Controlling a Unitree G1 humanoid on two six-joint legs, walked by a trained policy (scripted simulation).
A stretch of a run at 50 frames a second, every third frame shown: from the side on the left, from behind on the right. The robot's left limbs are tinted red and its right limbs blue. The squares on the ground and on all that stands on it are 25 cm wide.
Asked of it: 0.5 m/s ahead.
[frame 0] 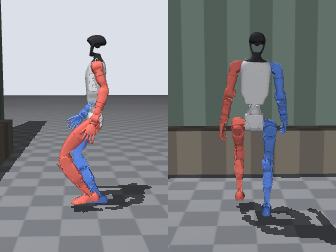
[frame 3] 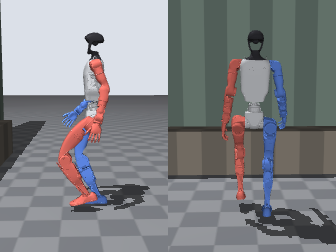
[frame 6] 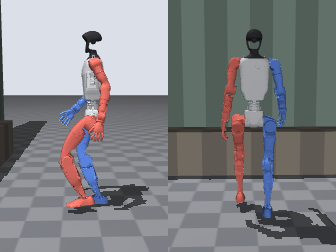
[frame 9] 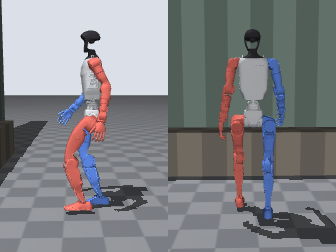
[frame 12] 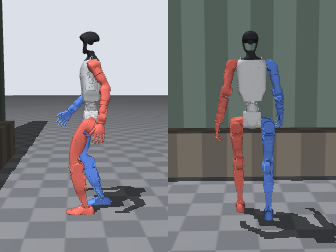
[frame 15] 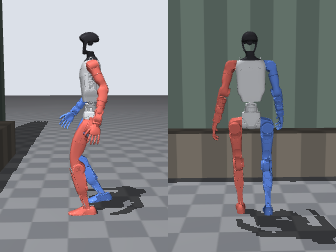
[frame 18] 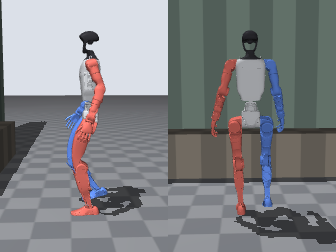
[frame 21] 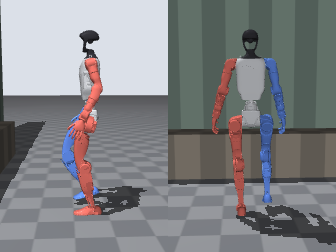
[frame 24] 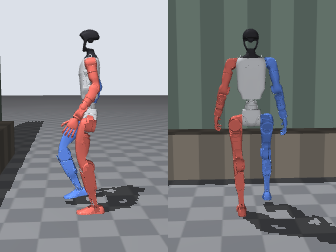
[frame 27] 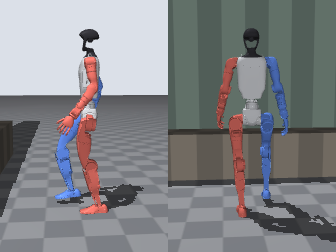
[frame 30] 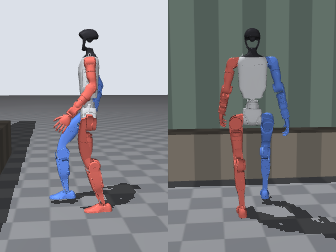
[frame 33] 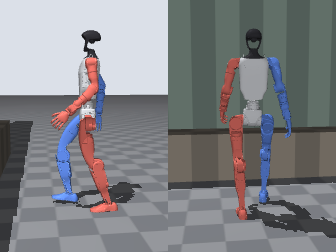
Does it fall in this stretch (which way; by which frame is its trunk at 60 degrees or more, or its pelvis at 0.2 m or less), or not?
no
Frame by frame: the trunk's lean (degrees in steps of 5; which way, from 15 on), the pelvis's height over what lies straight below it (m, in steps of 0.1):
0: 5, 0.7
3: 0, 0.8
6: 0, 0.8
9: 0, 0.8
12: 0, 0.8
15: 0, 0.8
18: 0, 0.8
21: 0, 0.8
24: 0, 0.8
27: 0, 0.8
30: 0, 0.8
33: 5, 0.8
